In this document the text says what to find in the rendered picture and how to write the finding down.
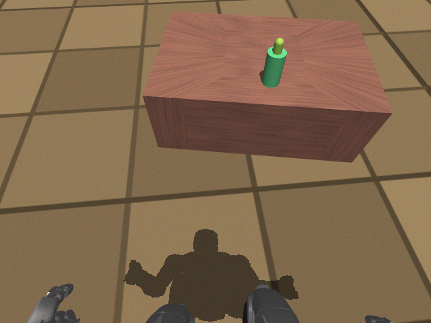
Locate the left robot hand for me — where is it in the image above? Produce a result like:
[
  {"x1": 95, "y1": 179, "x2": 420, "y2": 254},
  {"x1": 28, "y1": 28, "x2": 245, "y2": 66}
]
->
[{"x1": 27, "y1": 284, "x2": 80, "y2": 323}]

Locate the bottle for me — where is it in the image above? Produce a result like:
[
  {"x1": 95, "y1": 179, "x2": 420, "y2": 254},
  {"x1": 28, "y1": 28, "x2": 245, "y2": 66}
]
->
[{"x1": 262, "y1": 38, "x2": 287, "y2": 87}]

